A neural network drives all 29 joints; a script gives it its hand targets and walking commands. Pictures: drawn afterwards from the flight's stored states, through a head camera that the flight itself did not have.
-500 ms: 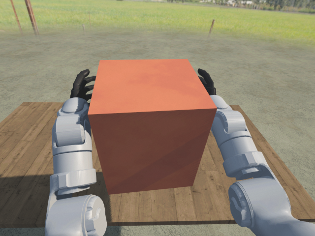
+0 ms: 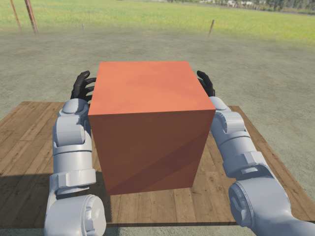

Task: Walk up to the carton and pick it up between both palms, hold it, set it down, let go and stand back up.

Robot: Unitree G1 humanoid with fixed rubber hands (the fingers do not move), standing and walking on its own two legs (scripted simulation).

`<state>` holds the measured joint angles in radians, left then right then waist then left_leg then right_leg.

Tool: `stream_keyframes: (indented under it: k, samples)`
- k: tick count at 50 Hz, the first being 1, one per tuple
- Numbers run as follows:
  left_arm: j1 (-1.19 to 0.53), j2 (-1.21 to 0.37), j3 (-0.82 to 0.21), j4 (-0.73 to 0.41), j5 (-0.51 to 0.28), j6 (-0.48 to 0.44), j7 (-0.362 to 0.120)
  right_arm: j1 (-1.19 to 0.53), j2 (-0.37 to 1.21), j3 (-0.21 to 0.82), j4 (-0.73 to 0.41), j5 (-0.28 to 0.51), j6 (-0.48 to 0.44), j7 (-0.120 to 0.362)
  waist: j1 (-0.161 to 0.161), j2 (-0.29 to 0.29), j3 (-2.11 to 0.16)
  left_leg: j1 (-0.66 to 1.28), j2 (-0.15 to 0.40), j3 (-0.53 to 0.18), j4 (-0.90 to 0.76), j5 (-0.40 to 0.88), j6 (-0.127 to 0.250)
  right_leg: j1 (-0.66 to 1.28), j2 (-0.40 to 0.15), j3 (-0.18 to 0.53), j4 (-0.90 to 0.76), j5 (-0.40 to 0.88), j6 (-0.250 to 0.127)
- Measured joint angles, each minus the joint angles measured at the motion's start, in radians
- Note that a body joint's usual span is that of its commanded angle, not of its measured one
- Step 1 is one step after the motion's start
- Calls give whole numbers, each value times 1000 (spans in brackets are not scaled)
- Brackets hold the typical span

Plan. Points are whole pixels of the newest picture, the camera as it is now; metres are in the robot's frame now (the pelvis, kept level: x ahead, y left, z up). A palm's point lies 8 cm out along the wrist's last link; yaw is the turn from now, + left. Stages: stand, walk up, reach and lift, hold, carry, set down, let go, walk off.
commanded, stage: hold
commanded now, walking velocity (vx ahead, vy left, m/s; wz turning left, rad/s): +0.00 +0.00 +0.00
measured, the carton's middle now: (148, 127) +0.33 +0.00 +0.20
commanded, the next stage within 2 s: none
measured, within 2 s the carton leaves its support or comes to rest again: neither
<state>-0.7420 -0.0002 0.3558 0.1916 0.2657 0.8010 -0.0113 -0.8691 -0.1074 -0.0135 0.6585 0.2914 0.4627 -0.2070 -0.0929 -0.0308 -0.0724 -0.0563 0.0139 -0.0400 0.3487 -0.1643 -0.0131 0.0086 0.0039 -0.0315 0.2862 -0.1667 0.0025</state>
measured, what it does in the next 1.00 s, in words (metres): stands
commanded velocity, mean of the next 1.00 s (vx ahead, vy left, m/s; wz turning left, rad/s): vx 0.00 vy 0.00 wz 0.00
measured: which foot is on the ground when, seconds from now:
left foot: down 0.00-1.00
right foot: down 0.00-1.00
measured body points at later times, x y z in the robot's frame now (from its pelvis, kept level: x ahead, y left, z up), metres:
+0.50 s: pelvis +0.00 +0.00 +0.00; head -0.07 +0.02 +0.44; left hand +0.38 +0.15 +0.25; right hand +0.38 -0.15 +0.25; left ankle +0.03 +0.13 -0.75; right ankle +0.00 -0.12 -0.75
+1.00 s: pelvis +0.00 +0.00 +0.00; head -0.08 +0.02 +0.44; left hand +0.38 +0.16 +0.26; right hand +0.38 -0.15 +0.25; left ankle +0.03 +0.13 -0.75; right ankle +0.00 -0.12 -0.75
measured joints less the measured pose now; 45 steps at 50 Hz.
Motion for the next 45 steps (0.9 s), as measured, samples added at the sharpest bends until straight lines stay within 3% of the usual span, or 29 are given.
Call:
stream_keyframes:
  k: [29,45]
  samples:
    - [28,-10,-16,-60,2,12,5,29,-6,10,-60,11,14,-5,-13,8,8,9,1,-3,3,-8,-1,14,4,3,-6,-3,-1]
    - [-17,1,-3,9,-8,-16,-2,-7,-7,-7,-18,-5,10,-3,6,12,-5,-16,-3,1,-3,6,2,-20,0,9,3,3,1]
